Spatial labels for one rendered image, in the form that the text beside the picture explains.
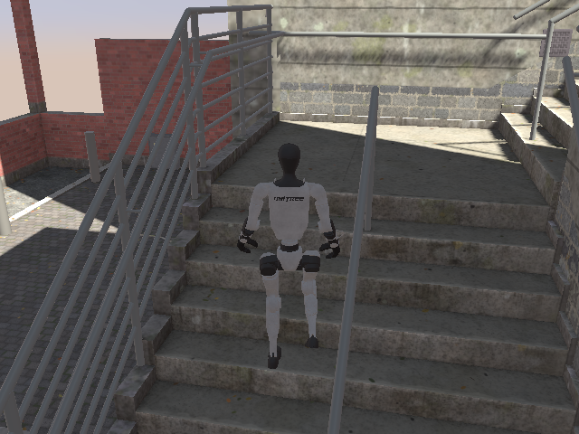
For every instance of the stairs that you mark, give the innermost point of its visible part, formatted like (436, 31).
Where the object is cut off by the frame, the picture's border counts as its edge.
(543, 158)
(454, 326)

